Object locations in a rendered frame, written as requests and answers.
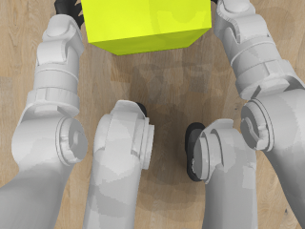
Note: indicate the robot right upper arm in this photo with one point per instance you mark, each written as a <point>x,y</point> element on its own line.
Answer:
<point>275,125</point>

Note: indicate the carton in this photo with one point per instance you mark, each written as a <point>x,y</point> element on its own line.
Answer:
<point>125,27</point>

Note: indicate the robot left upper arm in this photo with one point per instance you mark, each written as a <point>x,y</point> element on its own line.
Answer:
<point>45,150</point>

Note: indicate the robot left forearm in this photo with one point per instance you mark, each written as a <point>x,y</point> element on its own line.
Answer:
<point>56,74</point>

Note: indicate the robot right shin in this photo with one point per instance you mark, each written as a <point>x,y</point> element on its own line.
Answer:
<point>226,123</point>

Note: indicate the left robot hand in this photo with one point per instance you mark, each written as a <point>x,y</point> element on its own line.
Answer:
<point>69,8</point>

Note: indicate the robot right forearm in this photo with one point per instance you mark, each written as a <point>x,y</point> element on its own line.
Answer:
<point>251,51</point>

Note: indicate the robot right foot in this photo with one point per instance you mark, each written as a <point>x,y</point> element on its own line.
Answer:
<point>192,133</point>

